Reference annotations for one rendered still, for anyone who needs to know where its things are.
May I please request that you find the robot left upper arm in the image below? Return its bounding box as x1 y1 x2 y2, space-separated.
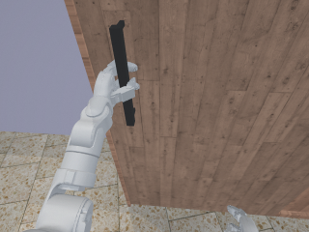
22 192 94 232

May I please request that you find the handle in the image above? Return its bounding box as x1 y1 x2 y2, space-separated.
109 20 136 127

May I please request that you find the robot right hand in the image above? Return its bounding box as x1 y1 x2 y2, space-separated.
224 205 259 232

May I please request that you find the robot left hand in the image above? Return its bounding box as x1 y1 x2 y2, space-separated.
93 60 140 107

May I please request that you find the left robot forearm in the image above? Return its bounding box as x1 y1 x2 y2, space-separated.
36 96 114 229

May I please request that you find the wardrobe door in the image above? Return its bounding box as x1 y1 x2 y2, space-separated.
73 0 309 217
282 188 309 213

